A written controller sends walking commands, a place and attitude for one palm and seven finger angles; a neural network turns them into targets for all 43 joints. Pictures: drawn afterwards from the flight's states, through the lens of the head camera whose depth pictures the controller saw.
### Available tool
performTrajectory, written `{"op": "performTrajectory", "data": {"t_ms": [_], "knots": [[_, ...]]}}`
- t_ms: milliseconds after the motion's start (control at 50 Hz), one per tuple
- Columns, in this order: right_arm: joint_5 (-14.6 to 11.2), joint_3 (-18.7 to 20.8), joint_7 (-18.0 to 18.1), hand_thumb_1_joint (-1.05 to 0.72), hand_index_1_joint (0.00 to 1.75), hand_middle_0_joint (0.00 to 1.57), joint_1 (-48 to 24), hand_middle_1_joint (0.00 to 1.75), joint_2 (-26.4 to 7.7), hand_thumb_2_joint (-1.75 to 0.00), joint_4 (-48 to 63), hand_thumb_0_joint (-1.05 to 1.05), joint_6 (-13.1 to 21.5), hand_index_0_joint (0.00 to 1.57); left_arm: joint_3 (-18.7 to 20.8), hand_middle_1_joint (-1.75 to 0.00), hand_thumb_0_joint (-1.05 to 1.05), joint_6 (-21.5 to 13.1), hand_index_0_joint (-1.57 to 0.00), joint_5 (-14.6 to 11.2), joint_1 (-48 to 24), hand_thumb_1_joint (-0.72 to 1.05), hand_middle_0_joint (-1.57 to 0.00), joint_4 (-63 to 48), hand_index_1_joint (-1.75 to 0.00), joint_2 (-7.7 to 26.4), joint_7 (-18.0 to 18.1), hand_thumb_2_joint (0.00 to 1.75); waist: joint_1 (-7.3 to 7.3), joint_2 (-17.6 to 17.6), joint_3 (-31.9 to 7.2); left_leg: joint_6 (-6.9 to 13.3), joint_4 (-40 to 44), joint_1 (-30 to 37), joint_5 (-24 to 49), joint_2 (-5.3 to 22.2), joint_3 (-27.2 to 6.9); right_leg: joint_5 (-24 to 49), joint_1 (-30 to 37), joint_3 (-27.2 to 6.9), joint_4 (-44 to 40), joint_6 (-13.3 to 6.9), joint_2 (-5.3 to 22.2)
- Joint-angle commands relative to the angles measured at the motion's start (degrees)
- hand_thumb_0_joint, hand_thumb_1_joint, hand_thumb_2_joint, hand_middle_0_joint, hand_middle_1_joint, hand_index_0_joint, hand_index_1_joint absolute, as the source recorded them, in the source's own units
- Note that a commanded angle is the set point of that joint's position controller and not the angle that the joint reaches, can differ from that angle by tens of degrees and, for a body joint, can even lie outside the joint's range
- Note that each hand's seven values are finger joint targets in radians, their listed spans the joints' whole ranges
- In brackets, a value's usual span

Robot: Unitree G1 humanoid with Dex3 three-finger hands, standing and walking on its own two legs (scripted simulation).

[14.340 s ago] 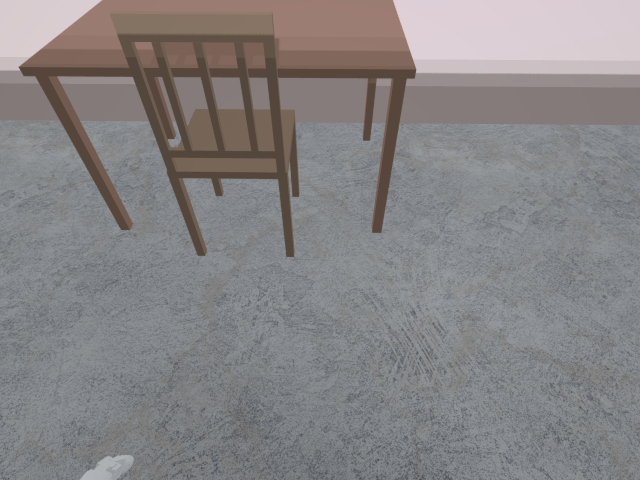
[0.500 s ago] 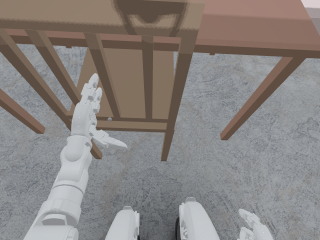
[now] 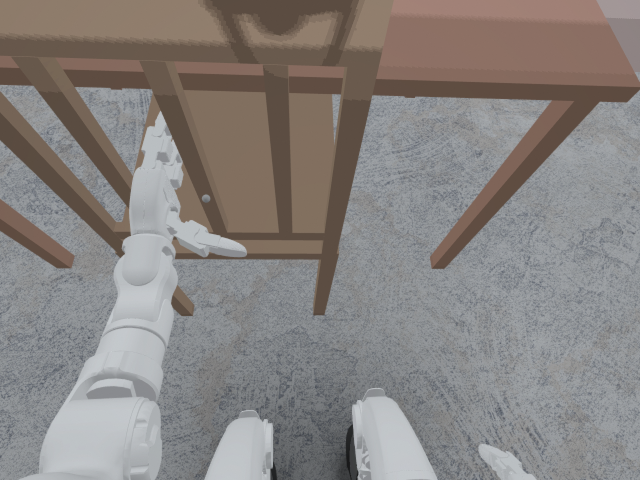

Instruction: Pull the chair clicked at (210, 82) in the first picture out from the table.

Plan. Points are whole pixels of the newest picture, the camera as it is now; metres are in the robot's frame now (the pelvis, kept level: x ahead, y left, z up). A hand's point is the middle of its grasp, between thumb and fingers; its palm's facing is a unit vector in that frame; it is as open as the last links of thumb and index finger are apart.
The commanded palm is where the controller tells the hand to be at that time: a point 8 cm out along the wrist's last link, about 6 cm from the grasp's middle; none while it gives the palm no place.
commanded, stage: push the fingers through the gap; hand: left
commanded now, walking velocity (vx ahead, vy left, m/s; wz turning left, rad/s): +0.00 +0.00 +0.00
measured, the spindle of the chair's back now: (197, 166) +0.49 +0.14 +0.03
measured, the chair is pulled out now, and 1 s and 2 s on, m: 0.00 0.00 0.00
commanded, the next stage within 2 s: hook a spindle and tug to test in 0.64 s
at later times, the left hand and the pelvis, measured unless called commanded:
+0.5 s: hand (213, 183) +0.48 +0.12 +0.02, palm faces -0.03 -1.00 -0.04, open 17.0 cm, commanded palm +0.45 +0.17 +0.02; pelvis +0.00 +0.00 +0.00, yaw -1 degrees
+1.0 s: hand (214, 186) +0.47 +0.12 +0.02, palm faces -0.03 -1.00 -0.03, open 16.2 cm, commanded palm +0.45 +0.16 +0.02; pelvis +0.00 +0.00 +0.00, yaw +0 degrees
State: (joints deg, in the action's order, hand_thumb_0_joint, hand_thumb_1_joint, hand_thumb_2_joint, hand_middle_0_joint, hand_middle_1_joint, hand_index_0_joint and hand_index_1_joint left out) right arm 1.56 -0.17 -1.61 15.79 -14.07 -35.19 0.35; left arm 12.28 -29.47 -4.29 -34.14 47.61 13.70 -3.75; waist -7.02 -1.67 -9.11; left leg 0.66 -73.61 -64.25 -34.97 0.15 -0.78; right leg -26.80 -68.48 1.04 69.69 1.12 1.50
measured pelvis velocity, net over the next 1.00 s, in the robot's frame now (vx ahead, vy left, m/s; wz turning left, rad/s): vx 0.00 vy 0.00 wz -0.01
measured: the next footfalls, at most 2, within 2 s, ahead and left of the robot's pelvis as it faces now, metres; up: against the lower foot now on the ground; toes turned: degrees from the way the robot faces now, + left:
none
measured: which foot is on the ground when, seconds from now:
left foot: down 0.00-1.00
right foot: down 0.00-1.00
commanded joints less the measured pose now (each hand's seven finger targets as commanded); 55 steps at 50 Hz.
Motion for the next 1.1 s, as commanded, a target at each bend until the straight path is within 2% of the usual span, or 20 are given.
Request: {"op": "performTrajectory", "data": {"t_ms": [0, 120, 200, 260, 380, 440, 500, 540, 600, 660, 720, 740, 780, 800, 840, 860, 880, 980, 1020, 1080], "knots": [[0.23, 3.24, 0.43, -0.90, 0.30, 0.20, 6.78, 0.30, -9.19, -0.90, 3.51, 0.00, 0.78, 0.20, 1.61, -0.08, 0.00, -2.66, -0.06, 0.03, -21.97, -0.50, -0.06, -5.42, -0.08, 8.20, -0.35, 0.30, -2.09, -0.16, -24.44, -0.14, 9.20, 9.64, 20.99, -0.75, -0.41, 14.54, 19.79, 0.69, -6.92, -2.68, -1.73], [0.60, 3.33, 0.41, -0.90, 0.30, 0.20, 7.62, 0.30, -9.02, -0.90, 3.36, 0.00, 0.40, 0.20, 1.76, -0.08, 0.00, -4.35, -0.06, -0.37, -29.36, -0.50, -0.06, -6.75, -0.08, 8.58, -0.71, 0.30, -2.61, -3.44, -29.75, -0.24, 8.34, 13.21, 24.73, -0.67, -0.79, 16.85, 19.30, 0.62, -6.10, -2.71, -1.72], [0.98, 3.09, 0.26, -0.90, 0.30, 0.20, 8.36, 0.30, -9.16, -0.90, 2.68, 0.00, -0.02, 0.20, 3.56, -0.08, 0.00, -5.27, -0.06, 0.71, -31.76, -0.50, -0.06, -3.77, -0.08, 11.09, 0.28, 0.30, -3.06, -2.97, -29.33, -0.16, 7.89, 11.98, 24.23, -0.72, -0.99, 16.51, 19.04, 0.52, -5.82, -2.64, -1.83], [1.11, 2.91, 0.16, -0.90, 0.30, 0.20, 8.94, 0.30, -9.34, -0.90, 2.88, 0.00, -0.66, 0.20, 5.28, -0.08, 0.00, -4.91, -0.06, 1.59, -30.66, -0.50, -0.06, -1.05, -0.08, 12.95, 0.60, 0.30, -2.56, -2.92, -29.27, -0.09, 7.91, 10.48, 24.32, -0.73, -0.80, 17.07, 19.57, 0.52, -5.30, -2.73, -1.77], [0.81, 3.10, -0.49, -0.90, 0.30, 0.20, 9.07, 0.30, -9.33, -0.90, 4.38, 0.00, -1.85, 0.20, 5.03, -0.08, 0.00, -3.74, -0.06, 0.52, -26.46, -0.50, -0.06, -1.84, -0.08, 11.48, -0.51, 0.30, -1.56, -1.97, -30.82, -0.08, 8.61, 11.03, 25.21, -0.66, -0.35, 18.65, 21.97, 0.37, -6.08, -2.75, -2.05], [0.75, 3.10, -0.31, -0.90, 0.30, 0.20, 9.05, 0.30, -9.17, -0.90, 4.38, 0.00, -1.79, 0.20, 3.50, -0.08, 0.00, -4.13, -0.06, -0.15, -29.08, -0.50, -0.06, -4.58, -0.08, 10.10, -0.66, 0.30, -2.84, -1.35, -30.32, 0.17, 8.68, 11.26, 24.16, -0.56, -0.29, 18.38, 21.67, 0.20, -6.63, -2.49, -2.17], [0.78, 2.98, -0.09, -0.90, 0.30, 0.20, 9.17, 0.30, -9.25, -0.90, 3.73, 0.00, -1.60, 0.20, 5.28, -0.08, 0.00, -4.72, -0.06, 0.17, -29.86, -0.50, -0.06, -3.87, -0.08, 12.48, -0.28, 0.30, -2.73, -0.61, -28.96, 0.31, 8.75, 9.39, 22.05, -0.74, -0.19, 17.17, 22.35, -0.05, -7.02, -2.37, -2.10], [0.93, 2.94, 0.15, -0.90, 0.30, 0.20, 9.30, 0.30, -9.29, -0.90, 3.37, 0.00, -1.41, 0.20, 5.20, -0.08, 0.00, -5.55, -0.06, 0.72, -31.74, -0.50, -0.06, -4.41, -0.08, 13.21, -0.09, 0.30, -2.99, -2.44, -28.32, 0.23, 8.67, 10.38, 21.73, -0.72, -0.30, 16.15, 20.76, -0.02, -6.73, -2.49, -2.02], [1.01, 3.13, -0.09, -0.90, 0.30, 0.20, 9.02, 0.30, -9.29, -0.90, 3.10, 0.00, -1.28, 0.20, 3.97, -0.08, 0.00, -6.31, -0.06, 1.02, -30.98, -0.50, -0.06, -4.93, -0.08, 11.78, -0.29, 0.30, -2.72, -4.64, -30.13, -0.30, 8.52, 14.06, 24.85, -0.42, -0.90, 16.78, 18.80, 0.57, -6.25, -2.74, -1.99], [0.98, 3.12, -0.23, -0.90, 0.30, 0.20, 9.26, 0.30, -9.43, -0.90, 2.64, 0.00, -1.58, 0.20, 3.07, -0.08, 0.00, -5.40, -0.06, 0.67, -30.49, -0.50, -0.06, -2.28, -0.08, 10.39, -0.83, 0.30, -3.43, -3.47, -28.73, -0.30, 8.33, 13.53, 25.16, -0.29, -1.08, 16.88, 18.02, 1.01, -6.20, -2.70, -2.05], [0.86, 3.17, -0.41, -0.90, 0.30, 0.20, 9.10, 0.30, -9.50, -0.90, 3.31, 0.00, -2.11, 0.20, 3.10, -0.08, 0.00, -4.26, -0.06, 0.63, -27.73, -0.50, -0.06, -1.43, -0.08, 10.23, -1.29, 0.30, -2.43, -4.22, -28.21, -0.52, 9.08, 13.68, 25.91, -0.30, -1.14, 17.07, 18.50, 1.24, -6.35, -2.96, -2.04], [0.80, 3.24, -0.46, -0.90, 0.30, 0.20, 9.06, 0.30, -9.48, -0.90, 3.65, 0.00, -2.12, 0.20, 2.38, -0.13, 0.00, -4.21, -0.08, 0.21, -27.95, -0.50, -0.08, -2.71, -0.13, 9.17, -1.38, 0.30, -2.48, -5.37, -29.02, -0.65, 9.10, 15.29, 26.90, -0.23, -1.28, 17.03, 17.60, 1.39, -6.12, -3.02, -2.13], [0.70, 3.27, -0.55, -0.90, 0.30, 0.20, 8.59, 0.30, -9.34, -0.90, 4.01, 0.00, -2.38, 0.20, 2.62, -0.24, 0.00, -3.95, -0.11, -0.15, -26.67, -0.50, -0.11, -3.42, -0.24, 9.02, -1.12, 0.30, -2.12, -4.49, -29.23, -0.64, 9.11, 15.09, 27.41, -0.20, -1.09, 17.78, 18.50, 1.27, -6.43, -2.93, -2.17], [0.72, 3.26, -0.50, -0.90, 0.30, 0.20, 8.58, 0.30, -9.28, -0.90, 3.98, 0.00, -2.44, 0.20, 2.72, -0.30, 0.00, -3.91, -0.13, -0.17, -26.67, -0.50, -0.13, -3.12, -0.30, 8.95, -0.89, 0.30, -2.36, -2.64, -28.70, -0.48, 9.03, 14.09, 26.55, -0.20, -1.02, 17.61, 18.91, 1.27, -6.55, -2.79, -2.14], [0.78, 3.24, -0.40, -0.90, 0.30, 0.20, 8.48, 0.30, -9.11, -0.90, 4.04, 0.00, -2.24, 0.20, 1.80, -0.41, 0.00, -4.51, -0.17, -0.36, -29.10, -0.50, -0.17, -5.26, -0.41, 8.00, -0.30, 0.30, -3.09, -2.45, -28.48, -0.28, 8.95, 13.79, 25.53, -0.32, -1.12, 17.31, 18.76, 1.12, -6.51, -2.64, -2.16], [0.79, 3.27, -0.45, -0.90, 0.30, 0.20, 8.45, 0.30, -9.20, -0.90, 4.06, 0.00, -2.14, 0.20, 3.17, -0.46, 0.00, -4.69, -0.18, -0.14, -28.38, -0.50, -0.18, -4.69, -0.46, 9.28, 0.03, 0.30, -2.41, -2.28, -28.65, -0.28, 8.95, 13.12, 24.74, -0.44, -0.92, 16.78, 19.27, 0.96, -6.62, -2.64, -2.14], [0.79, 3.23, -0.32, -0.90, 0.30, 0.20, 8.30, 0.30, -9.25, -0.90, 3.89, 0.00, -2.18, 0.20, 3.28, -0.52, 0.00, -4.99, -0.20, 0.28, -28.62, -0.50, -0.20, -4.05, -0.52, 9.90, 0.29, 0.30, -2.66, -1.93, -27.56, -0.30, 8.98, 12.67, 24.38, -0.42, -1.03, 16.51, 18.85, 0.95, -6.52, -2.69, -2.09], [1.22, 3.37, -0.53, -0.90, 0.30, 0.20, 8.31, 0.30, -9.00, -0.90, 3.53, 0.00, -1.93, 0.20, 1.50, -0.79, 0.00, -6.54, -0.29, 1.60, -30.75, -0.50, -0.29, -5.84, -0.79, 8.35, 1.24, 0.30, -2.81, -5.37, -29.44, -0.92, 8.44, 16.07, 26.87, -0.17, -1.73, 16.48, 16.08, 1.38, -5.35, -2.90, -1.98], [1.16, 3.43, -0.67, -0.90, 0.30, 0.20, 8.37, 0.30, -9.08, -0.90, 3.44, 0.00, -2.06, 0.20, 1.36, -0.90, 0.00, -6.01, -0.32, 1.38, -28.98, -0.50, -0.32, -4.57, -0.90, 7.65, 1.27, 0.30, -2.77, -3.83, -29.44, -0.87, 8.45, 15.55, 26.87, -0.14, -1.56, 16.77, 16.94, 1.41, -5.70, -2.85, -2.03], [1.00, 3.26, -0.54, -0.90, 0.30, 0.20, 8.55, 0.30, -9.24, -0.90, 3.54, 0.00, -2.45, 0.20, 2.39, -1.07, 0.00, -4.61, -0.38, 1.57, -28.87, -0.33, -0.38, -1.53, -1.07, 8.81, 1.27, 0.37, -2.90, -1.98, -27.69, -0.27, 8.51, 12.03, 23.80, -0.54, -0.96, 15.95, 18.27, 1.00, -6.12, -2.73, -2.09]]}}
